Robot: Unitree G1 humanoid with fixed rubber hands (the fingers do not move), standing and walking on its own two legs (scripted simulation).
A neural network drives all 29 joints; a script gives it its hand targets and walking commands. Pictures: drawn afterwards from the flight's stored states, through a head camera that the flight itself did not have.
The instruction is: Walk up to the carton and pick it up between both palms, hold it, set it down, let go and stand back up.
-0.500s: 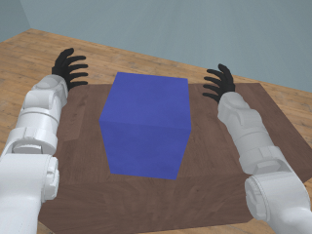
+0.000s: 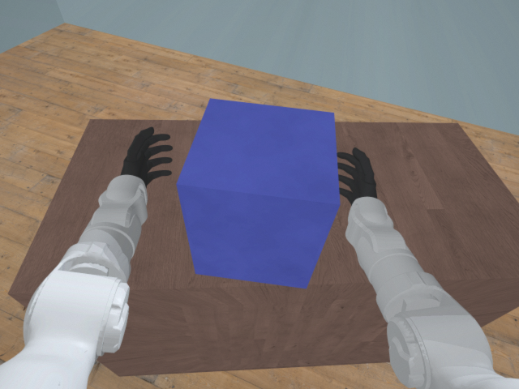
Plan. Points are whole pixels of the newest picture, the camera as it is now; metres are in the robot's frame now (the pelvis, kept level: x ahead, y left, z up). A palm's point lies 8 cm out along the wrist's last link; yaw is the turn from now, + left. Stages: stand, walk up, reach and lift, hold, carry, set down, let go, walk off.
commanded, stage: reach and lift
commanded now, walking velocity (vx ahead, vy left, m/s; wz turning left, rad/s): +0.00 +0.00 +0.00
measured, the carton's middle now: (260, 198) +0.45 -0.03 +0.04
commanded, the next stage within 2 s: none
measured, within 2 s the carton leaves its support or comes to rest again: neither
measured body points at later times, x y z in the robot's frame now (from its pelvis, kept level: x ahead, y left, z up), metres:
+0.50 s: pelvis -0.01 +0.00 +0.00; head +0.04 +0.03 +0.44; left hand +0.47 +0.13 +0.10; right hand +0.42 -0.18 +0.09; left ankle +0.00 +0.11 -0.73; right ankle +0.01 -0.13 -0.73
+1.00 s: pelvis +0.01 +0.00 +0.01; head +0.05 +0.02 +0.46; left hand +0.46 +0.13 +0.11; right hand +0.40 -0.17 +0.09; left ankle +0.00 +0.11 -0.73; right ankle +0.01 -0.13 -0.73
